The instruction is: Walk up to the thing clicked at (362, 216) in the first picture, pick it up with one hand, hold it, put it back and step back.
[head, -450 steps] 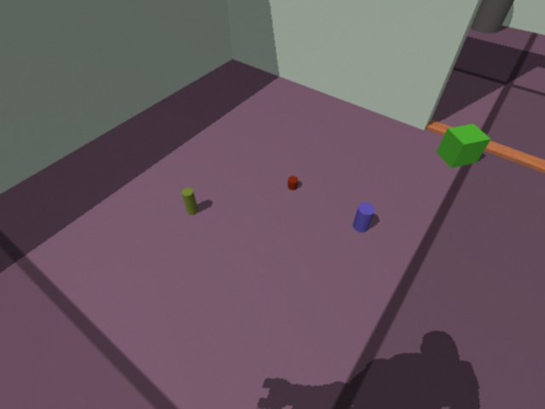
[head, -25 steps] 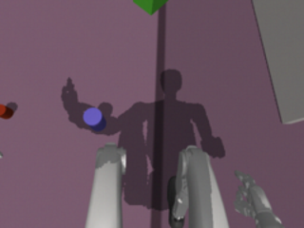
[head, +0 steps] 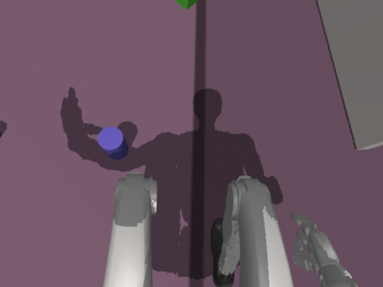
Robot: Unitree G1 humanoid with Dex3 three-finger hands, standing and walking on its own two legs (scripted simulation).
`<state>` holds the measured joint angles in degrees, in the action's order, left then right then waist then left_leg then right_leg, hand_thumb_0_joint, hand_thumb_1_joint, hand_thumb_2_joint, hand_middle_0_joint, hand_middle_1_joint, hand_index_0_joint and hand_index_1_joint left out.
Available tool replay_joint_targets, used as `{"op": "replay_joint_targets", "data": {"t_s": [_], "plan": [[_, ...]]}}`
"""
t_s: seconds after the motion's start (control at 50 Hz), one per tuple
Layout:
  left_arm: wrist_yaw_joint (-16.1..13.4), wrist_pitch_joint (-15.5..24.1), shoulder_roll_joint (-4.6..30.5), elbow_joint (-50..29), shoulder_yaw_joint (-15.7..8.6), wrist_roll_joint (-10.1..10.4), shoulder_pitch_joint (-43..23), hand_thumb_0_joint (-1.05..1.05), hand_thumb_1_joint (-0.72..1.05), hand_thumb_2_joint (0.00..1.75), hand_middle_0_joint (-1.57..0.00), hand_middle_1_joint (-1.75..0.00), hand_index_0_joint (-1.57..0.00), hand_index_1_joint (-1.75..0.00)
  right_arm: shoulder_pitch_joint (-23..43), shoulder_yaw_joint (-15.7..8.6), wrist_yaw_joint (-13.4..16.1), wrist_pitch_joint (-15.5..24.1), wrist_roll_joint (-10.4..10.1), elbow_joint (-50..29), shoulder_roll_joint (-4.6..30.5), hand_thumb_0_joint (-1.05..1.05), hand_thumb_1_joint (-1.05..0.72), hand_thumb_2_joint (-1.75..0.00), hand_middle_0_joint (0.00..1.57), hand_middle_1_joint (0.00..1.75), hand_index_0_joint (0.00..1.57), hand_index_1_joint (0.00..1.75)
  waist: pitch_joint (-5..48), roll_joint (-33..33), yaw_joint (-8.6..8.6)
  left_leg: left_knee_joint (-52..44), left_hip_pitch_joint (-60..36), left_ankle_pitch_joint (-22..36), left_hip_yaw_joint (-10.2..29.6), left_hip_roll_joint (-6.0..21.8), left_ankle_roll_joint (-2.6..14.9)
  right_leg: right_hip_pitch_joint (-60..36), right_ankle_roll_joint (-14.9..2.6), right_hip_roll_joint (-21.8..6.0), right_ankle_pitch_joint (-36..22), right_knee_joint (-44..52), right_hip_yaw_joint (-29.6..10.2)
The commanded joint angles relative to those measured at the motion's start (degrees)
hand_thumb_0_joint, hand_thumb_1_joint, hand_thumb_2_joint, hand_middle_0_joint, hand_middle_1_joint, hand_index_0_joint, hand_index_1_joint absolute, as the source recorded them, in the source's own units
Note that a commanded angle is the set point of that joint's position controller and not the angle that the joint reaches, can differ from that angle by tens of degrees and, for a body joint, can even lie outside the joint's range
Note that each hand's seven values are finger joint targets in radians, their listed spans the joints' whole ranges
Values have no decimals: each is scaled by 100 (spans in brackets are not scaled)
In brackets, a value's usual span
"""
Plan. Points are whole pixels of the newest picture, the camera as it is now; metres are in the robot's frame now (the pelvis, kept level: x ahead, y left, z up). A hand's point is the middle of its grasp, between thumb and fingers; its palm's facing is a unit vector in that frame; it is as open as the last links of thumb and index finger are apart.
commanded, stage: go down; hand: left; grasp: from the side
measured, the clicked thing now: (114, 144) +0.45 +0.25 -0.34
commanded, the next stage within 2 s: approach in 0.62 s
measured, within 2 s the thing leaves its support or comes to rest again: neither
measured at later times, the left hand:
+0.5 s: hand out of the picture +0.34 +0.44 -0.02, palm faces +0.31 -0.94 -0.13, open 17.2 cm
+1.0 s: hand out of the picture +0.35 +0.42 -0.08, palm faces +0.28 -0.96 -0.04, open 17.5 cm
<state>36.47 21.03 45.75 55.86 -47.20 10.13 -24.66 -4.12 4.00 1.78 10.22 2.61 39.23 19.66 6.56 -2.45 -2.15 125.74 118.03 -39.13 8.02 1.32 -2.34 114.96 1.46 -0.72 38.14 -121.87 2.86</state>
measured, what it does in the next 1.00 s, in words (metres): lowers itself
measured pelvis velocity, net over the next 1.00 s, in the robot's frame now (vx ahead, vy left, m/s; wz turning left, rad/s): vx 0.00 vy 0.00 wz -0.03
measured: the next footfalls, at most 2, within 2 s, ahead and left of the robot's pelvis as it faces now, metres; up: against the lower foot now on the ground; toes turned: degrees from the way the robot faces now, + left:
none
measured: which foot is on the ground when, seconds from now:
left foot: down 0.00-1.00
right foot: down 0.00-1.00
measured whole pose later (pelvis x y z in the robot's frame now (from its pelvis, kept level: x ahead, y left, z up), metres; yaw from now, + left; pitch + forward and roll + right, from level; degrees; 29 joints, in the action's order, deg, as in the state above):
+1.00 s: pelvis +0.00 +0.00 -0.06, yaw -2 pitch +28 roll -7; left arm 41.5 33.1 48.9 67.2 -48.9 16.1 -30.2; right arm -1.4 8.4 -0.5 10.8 5.0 39.4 21.2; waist 1.5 -5.2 -4.5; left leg 136.7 125.7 -39.4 9.6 0.8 -2.0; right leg 122.0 2.2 0.2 38.0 -131.5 3.1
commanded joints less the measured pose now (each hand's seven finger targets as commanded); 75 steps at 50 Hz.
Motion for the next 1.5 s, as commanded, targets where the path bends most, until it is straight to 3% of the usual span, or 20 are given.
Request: {"op": "replay_joint_targets", "data": {"t_s": [0.0,0.2,0.52,0.6,0.7,0.72,0.9,0.98,1.02,1.06,1.14,1.2,1.22,1.24,1.28,1.3,1.32,1.36,1.44,1.48], "plan": [[-67,330,2372,-1101,-479,213,-775,0,-48,9,-4,-9,-3,-9,-587,-505,101,169,-45,-411,1371,0,-92,-91,20,30,20,30,3261,1566,317,-1857,-2547,409,-381,42,315,-1380,-363,167,-440,1053,326],[-22,397,2382,-976,-429,263,-939,0,-48,10,-3,-9,-3,-9,-680,-449,56,146,-53,-356,1355,0,-91,-91,20,30,20,30,3131,1406,195,-1673,-2276,299,-395,20,338,-1257,-354,165,-286,977,345],[166,511,2781,-902,-789,376,-951,0,-49,9,-4,-9,-3,-9,-670,-419,27,123,-8,-322,1446,0,-92,-91,20,30,20,30,3359,1441,277,-1272,-2172,813,-517,-14,340,-1325,-361,159,-633,723,313],[215,543,2579,-809,-699,384,-1035,0,-49,10,-3,-8,-3,-9,-610,-436,16,115,-10,-311,1457,0,-92,-91,20,30,20,30,3174,1394,182,-1249,-2093,605,-469,-11,349,-1076,-357,163,-501,688,349],[217,577,2875,-860,-807,373,-1095,0,-53,15,-6,-11,-2,-15,-549,-399,3,115,7,-358,1461,0,-93,-91,20,30,20,30,3203,1432,243,-1203,-1945,433,-521,-19,359,-1185,-344,175,-332,699,343],[240,563,2647,-622,-745,401,-956,0,-57,7,-8,-8,-5,-11,-561,-393,-3,124,6,-320,1444,0,-91,-90,20,30,20,30,3084,1283,202,-1166,-1871,443,-511,-10,362,-1155,-338,183,-346,675,358],[531,1427,1906,222,-290,743,-1411,0,-58,3,-8,-9,-7,-10,-270,-133,-83,218,174,-333,1509,0,-90,-90,20,30,20,30,2409,868,-283,-543,-1368,287,-342,22,355,-632,-316,262,-222,299,551],[562,1886,2152,547,-345,802,-1500,0,-55,3,-8,-8,-7,-9,-64,49,-142,212,339,-386,1619,0,-90,-90,20,30,20,30,2508,1038,-257,-231,-1352,343,-346,40,305,-722,-317,305,-288,70,608],[538,2038,1935,999,-112,780,-1385,0,-56,4,-8,-9,-6,-10,25,174,-201,168,413,-381,1657,0,-90,-90,20,30,20,30,2362,1026,-284,-146,-1286,248,-314,56,284,-604,-321,329,-205,-51,680],[367,2330,2829,342,-578,687,-1804,0,-59,5,-8,-9,-6,-11,120,270,-217,88,521,-389,1752,0,-90,-90,20,30,20,30,2587,1464,-114,-86,-1486,353,-300,86,245,-714,-329,346,-318,-212,715],[209,2626,2224,756,-202,554,-1579,0,-57,9,-7,-12,-5,-14,293,485,-294,-106,727,-371,1826,0,-91,-91,20,30,20,30,2493,1806,-362,92,-1749,712,-154,126,145,-656,-335,354,-644,-525,857],[-8,2963,2749,467,-511,442,-1508,0,-56,7,-7,-11,-5,-12,552,578,-293,-239,873,-510,2031,0,-92,-91,20,30,20,30,2711,2302,-303,203,-2142,1238,-52,148,61,-736,-343,346,-1027,-768,934],[7,2988,2030,861,-1,434,-1404,0,-56,8,-7,-12,-5,-13,526,655,-321,-301,901,-407,1957,0,-92,-91,20,30,20,30,2478,2252,-536,200,-2142,1206,11,159,42,-575,-342,345,-982,-802,993],[5,3038,1623,887,187,459,-1375,0,-56,7,-8,-13,-6,-14,601,662,-344,-312,950,-469,1980,0,-92,-91,20,30,20,30,2409,2205,-641,264,-2169,1250,68,177,31,-566,-333,363,-1064,-814,1053],[-158,3158,1941,1043,25,417,-1230,0,-58,7,-7,-12,-6,-13,617,712,-334,-342,1014,-447,2054,0,-93,-91,20,30,20,30,2380,2104,-659,448,-2009,1271,69,175,58,-763,-303,388,-1180,-797,1069],[-196,3236,1467,1089,411,441,-1386,0,-58,7,-7,-11,-5,-12,780,786,-347,-354,1031,-529,2016,0,-92,-91,20,30,20,30,2182,2000,-807,479,-1840,1153,103,172,67,-689,-300,377,-1126,-822,1102],[-264,3309,1496,1154,342,443,-1325,0,-60,7,-7,-11,-5,-12,719,811,-372,-379,1088,-498,2048,0,-93,-91,20,30,20,30,2208,1892,-843,535,-1826,1164,150,180,70,-793,-282,400,-1185,-815,1153],[-388,3482,1152,1239,732,482,-1597,0,-60,8,-6,-12,-5,-13,959,950,-410,-378,1110,-605,2022,0,-93,-91,20,30,20,30,1854,1695,-1039,604,-1511,745,210,174,113,-687,-261,416,-929,-757,1217],[-885,3868,1574,1467,547,301,-1406,0,-61,4,-6,-10,-6,-9,1077,1169,-504,-471,1265,-603,2119,0,-93,-90,20,30,20,30,1697,1688,-992,720,-1391,663,286,178,96,-924,-229,473,-919,-841,1342],[-1108,4070,1179,1509,820,283,-1523,0,-61,3,-7,-10,-7,-10,1213,1277,-563,-506,1317,-666,2107,0,-93,-91,20,30,20,30,1509,1748,-1080,669,-1459,640,331,179,49,-877,-232,483,-908,-850,1410]]}}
